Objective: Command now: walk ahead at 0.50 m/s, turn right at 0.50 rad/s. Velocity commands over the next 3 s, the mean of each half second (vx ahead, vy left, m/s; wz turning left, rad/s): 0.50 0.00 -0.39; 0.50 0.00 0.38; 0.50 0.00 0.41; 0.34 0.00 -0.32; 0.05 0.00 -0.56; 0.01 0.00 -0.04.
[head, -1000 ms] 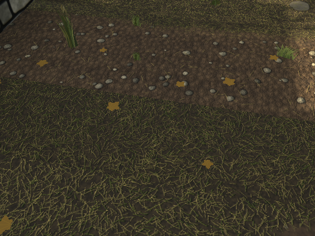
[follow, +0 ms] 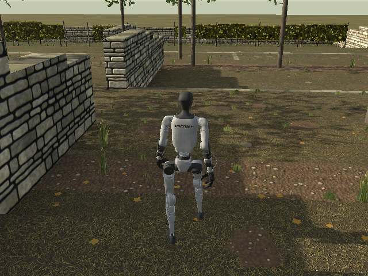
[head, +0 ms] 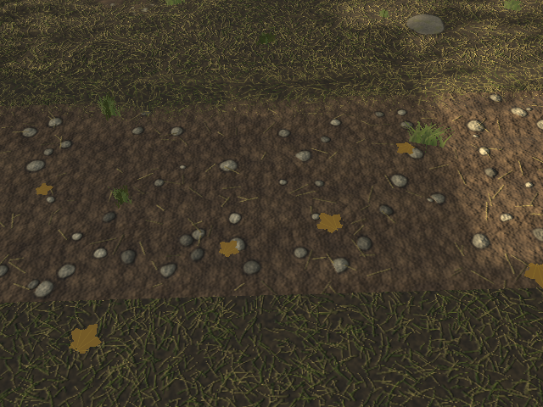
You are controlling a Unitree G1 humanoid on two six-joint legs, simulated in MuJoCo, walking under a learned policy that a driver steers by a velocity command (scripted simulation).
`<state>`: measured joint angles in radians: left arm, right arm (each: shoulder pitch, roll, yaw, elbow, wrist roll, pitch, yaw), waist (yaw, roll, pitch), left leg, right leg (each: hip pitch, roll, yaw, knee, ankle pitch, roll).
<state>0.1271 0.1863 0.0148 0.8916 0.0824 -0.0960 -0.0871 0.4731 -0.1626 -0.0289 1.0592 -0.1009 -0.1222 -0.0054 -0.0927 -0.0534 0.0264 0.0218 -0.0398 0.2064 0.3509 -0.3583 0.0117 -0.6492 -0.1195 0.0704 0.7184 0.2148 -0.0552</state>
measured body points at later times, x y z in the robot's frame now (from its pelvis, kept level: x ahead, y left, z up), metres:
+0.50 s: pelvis +0.35 -0.12 -0.16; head +0.37 -0.12 +0.29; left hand +0.44 +0.12 -0.31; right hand +0.43 -0.40 -0.28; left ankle +0.49 +0.02 -0.80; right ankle +0.31 -0.21 -0.90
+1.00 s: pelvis +0.66 -0.09 -0.15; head +0.69 -0.07 +0.30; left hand +0.86 +0.17 -0.25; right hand +0.68 -0.36 -0.27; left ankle +0.63 -0.02 -0.90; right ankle +0.84 -0.27 -0.84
